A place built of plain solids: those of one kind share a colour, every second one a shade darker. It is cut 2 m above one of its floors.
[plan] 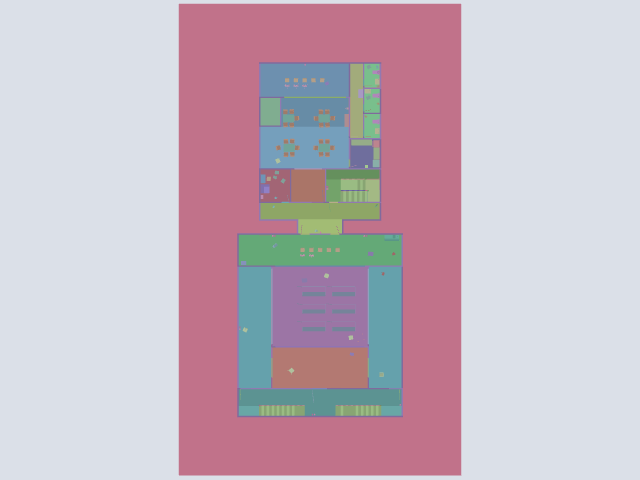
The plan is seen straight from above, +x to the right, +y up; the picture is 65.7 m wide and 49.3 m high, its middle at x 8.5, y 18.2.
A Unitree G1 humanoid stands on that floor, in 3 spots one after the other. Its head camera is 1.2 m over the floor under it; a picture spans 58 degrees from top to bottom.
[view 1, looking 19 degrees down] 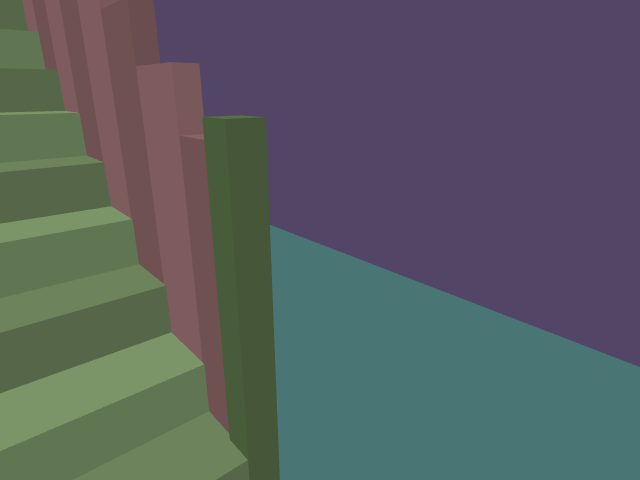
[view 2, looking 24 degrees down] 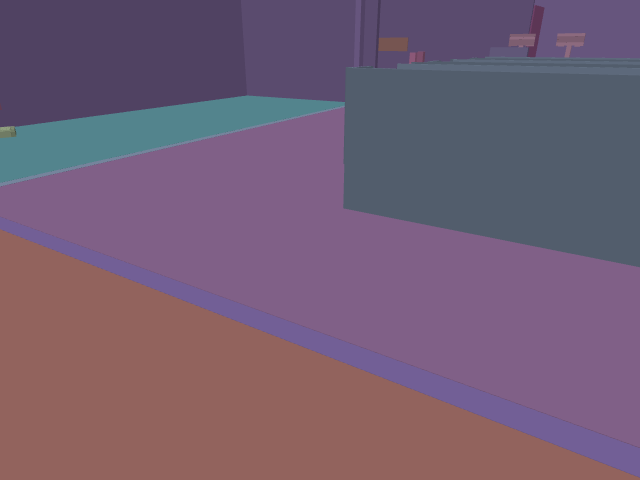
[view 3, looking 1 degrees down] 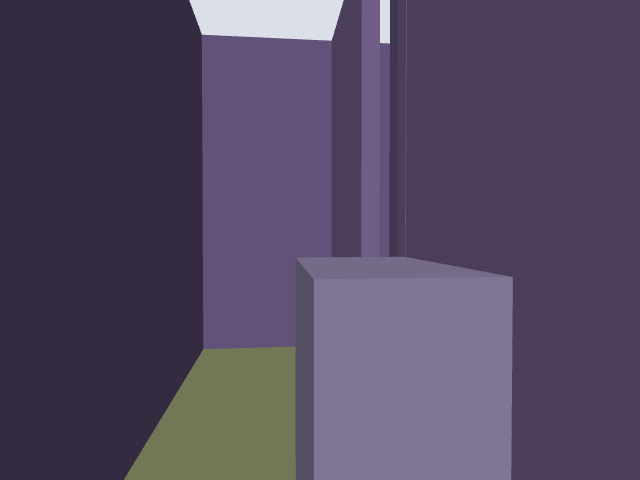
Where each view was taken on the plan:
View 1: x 15.66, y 0.66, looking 139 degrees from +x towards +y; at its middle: wall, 3.58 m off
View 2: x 8.22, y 5.88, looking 121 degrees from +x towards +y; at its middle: floor_chapel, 2.95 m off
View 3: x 12.32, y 31.77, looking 84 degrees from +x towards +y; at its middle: wall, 4.56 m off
